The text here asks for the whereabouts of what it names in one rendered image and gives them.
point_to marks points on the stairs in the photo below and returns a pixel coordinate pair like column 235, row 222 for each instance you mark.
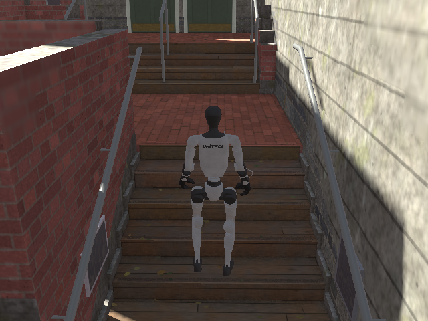
column 195, row 68
column 275, row 276

